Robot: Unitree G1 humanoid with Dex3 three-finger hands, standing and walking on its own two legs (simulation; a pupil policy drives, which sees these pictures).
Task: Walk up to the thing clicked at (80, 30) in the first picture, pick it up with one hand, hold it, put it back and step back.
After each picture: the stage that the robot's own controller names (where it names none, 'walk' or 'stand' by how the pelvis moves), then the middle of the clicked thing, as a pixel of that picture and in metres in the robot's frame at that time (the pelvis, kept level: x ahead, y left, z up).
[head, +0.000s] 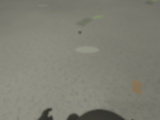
stand; (79, 31) +2.16 +0.32 -0.72
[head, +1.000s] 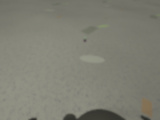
walk; (84, 39) +2.02 +0.11 -0.70
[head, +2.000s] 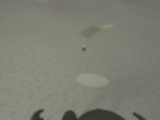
walk; (83, 48) +1.38 +0.05 -0.71
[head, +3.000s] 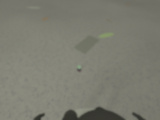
walk; (79, 68) +0.84 +0.12 -0.71
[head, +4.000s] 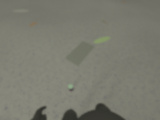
walk; (70, 87) +0.47 +0.21 -0.71
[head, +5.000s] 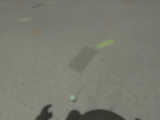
stand; (73, 98) +0.34 +0.23 -0.70
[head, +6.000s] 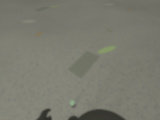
stand; (72, 104) +0.32 +0.21 -0.72
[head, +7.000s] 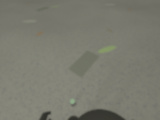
stand; (72, 102) +0.33 +0.21 -0.73
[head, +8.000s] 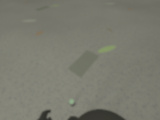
stand; (72, 102) +0.33 +0.22 -0.73
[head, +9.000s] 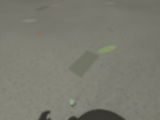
stand; (72, 103) +0.32 +0.21 -0.73
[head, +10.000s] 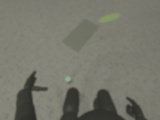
go down; (68, 80) +0.37 +0.21 -0.55
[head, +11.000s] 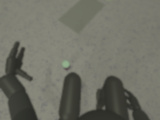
go down; (66, 65) +0.42 +0.22 -0.33
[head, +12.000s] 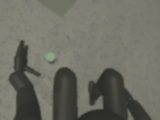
close in; (51, 58) +0.41 +0.24 -0.25
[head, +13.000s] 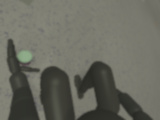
close; (25, 58) +0.41 +0.27 -0.23
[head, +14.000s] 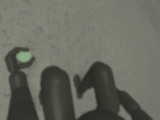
close; (24, 58) +0.40 +0.27 -0.23
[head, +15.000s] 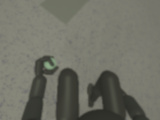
lift; (49, 65) +0.33 +0.26 -0.14
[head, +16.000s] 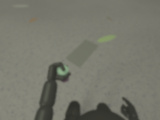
lift; (63, 74) +0.32 +0.18 +0.02
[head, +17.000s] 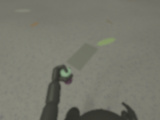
hold; (66, 76) +0.32 +0.17 -0.01
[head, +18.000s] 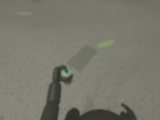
hold; (67, 76) +0.32 +0.17 -0.01
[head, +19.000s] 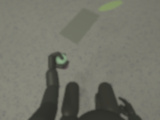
crouch; (62, 62) +0.41 +0.19 -0.08
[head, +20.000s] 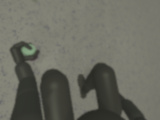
lower; (30, 53) +0.43 +0.25 -0.23
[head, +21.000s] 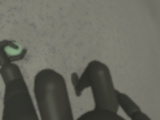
lower; (14, 52) +0.44 +0.29 -0.23
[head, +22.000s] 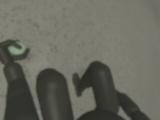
lower; (18, 51) +0.43 +0.28 -0.23
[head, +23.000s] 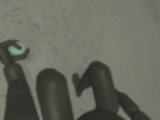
lower; (18, 51) +0.43 +0.28 -0.23
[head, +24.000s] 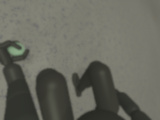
rest; (17, 52) +0.43 +0.28 -0.23
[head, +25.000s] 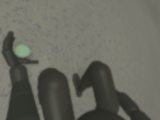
withdraw; (22, 53) +0.42 +0.27 -0.23
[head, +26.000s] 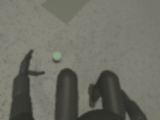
stand; (56, 57) +0.44 +0.23 -0.27
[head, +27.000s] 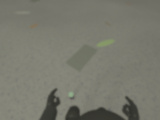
stand; (71, 95) +0.38 +0.19 -0.64
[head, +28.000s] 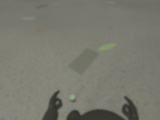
stand; (72, 98) +0.38 +0.19 -0.67
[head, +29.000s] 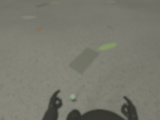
stand; (73, 97) +0.38 +0.19 -0.67
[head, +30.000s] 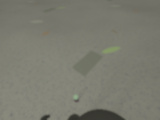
stand; (76, 98) +0.40 +0.19 -0.72
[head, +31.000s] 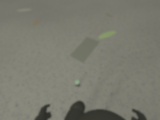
walk; (77, 83) +0.49 +0.19 -0.70
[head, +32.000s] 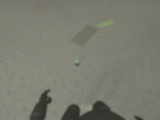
walk; (76, 62) +0.77 +0.18 -0.69
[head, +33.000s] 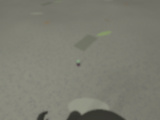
stand; (78, 63) +1.01 +0.22 -0.71
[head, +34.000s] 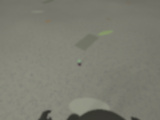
stand; (79, 62) +1.00 +0.20 -0.73
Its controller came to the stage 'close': yes
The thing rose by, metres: 0.70
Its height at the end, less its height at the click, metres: +0.00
